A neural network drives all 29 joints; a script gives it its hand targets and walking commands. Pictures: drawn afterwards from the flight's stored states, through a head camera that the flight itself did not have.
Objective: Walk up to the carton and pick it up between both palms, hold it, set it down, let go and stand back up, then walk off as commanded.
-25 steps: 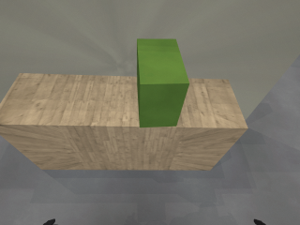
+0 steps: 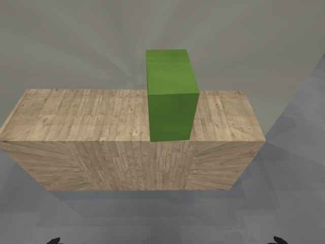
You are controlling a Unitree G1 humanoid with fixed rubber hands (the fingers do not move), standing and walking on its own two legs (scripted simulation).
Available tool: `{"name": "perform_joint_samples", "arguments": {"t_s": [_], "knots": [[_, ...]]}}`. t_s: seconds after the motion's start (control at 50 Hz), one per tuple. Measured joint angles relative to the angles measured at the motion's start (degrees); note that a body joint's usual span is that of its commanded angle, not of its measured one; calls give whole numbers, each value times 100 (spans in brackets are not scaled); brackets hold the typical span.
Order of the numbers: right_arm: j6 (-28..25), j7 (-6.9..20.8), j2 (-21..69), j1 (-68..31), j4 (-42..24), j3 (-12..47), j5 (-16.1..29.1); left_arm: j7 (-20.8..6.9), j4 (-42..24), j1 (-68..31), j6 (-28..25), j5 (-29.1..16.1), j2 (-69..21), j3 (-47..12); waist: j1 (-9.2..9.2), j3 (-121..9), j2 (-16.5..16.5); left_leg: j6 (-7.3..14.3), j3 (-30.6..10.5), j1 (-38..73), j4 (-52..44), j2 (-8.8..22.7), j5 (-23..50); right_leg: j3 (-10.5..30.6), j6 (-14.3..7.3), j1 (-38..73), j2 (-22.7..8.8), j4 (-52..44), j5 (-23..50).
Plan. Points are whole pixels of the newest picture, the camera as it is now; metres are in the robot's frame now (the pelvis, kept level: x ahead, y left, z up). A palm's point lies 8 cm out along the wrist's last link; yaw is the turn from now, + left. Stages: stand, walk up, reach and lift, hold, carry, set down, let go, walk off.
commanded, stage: walk up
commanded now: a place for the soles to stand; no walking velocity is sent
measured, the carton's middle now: (168, 96) +0.69 -0.02 -0.08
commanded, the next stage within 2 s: none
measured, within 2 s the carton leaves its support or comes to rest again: neither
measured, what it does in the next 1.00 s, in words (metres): walks ahead: right foot, then left foot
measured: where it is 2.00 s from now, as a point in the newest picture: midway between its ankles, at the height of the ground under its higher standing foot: outside the picture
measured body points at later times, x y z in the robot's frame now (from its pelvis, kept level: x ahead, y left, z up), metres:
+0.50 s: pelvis +0.05 -0.04 +0.00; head +0.06 -0.05 +0.45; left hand +0.15 +0.26 -0.11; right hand +0.10 -0.36 -0.12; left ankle +0.02 +0.09 -0.74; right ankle +0.09 -0.16 -0.73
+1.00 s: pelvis +0.21 -0.02 -0.02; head +0.23 -0.02 +0.43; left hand +0.24 +0.29 -0.13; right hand +0.29 -0.34 -0.13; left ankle +0.32 +0.07 -0.74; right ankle +0.10 -0.16 -0.74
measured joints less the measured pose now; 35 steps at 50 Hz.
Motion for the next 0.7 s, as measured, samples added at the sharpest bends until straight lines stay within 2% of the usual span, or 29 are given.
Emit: {"name": "perform_joint_samples", "arguments": {"t_s": [0.24,0.32,0.38,0.44,0.48,0.52,0.54,0.58,0.62,0.7], "knots": [[-22,21,-3,9,6,4,0,0,7,7,-15,0,0,0,-1,-7,1,0,0,15,0,-2,-32,-1,-16,3,0,30,-78],[-97,115,-6,123,8,-13,0,-46,8,40,-16,0,-2,0,-7,-13,21,10,-9,212,-27,26,-307,-181,-63,-245,3,963,-941],[-106,145,-21,224,7,-54,0,-87,4,70,-51,0,8,-1,-3,-14,70,15,-7,326,-96,169,-319,-336,-64,-599,-2,1415,-1149],[-90,168,-58,367,-19,-87,0,-157,3,98,-75,0,21,-2,1,-21,58,15,0,436,-102,266,-284,-390,-64,-726,-74,1148,-1086],[-46,181,-105,455,-45,-100,0,-178,1,129,-115,-1,22,0,4,-51,52,7,5,494,-91,275,-400,-410,-64,-709,-131,684,-607],[35,184,-162,472,-72,-104,-1,-178,3,221,-214,-1,25,-1,5,-51,76,0,-5,463,183,307,-638,-445,-76,-623,-122,366,230],[85,183,-174,471,-70,-111,-1,-178,6,275,-255,0,24,0,10,-42,118,0,-33,357,608,329,-915,-502,-116,-612,-92,485,386],[154,183,-169,470,-96,-111,-1,-174,10,471,-305,0,24,1,16,-63,129,-1,-176,-9,1653,136,-1340,-567,-264,-465,-104,569,43],[148,189,-175,472,-171,-111,0,-145,9,744,-306,0,23,1,11,-95,135,-1,-191,-350,2289,-31,-1351,-553,-298,-226,-125,365,-95],[121,219,-198,474,-247,-110,0,-96,3,1094,-326,0,23,0,6,-94,165,-1,-282,-977,2526,-88,-778,-511,-298,169,-124,-156,12]]}}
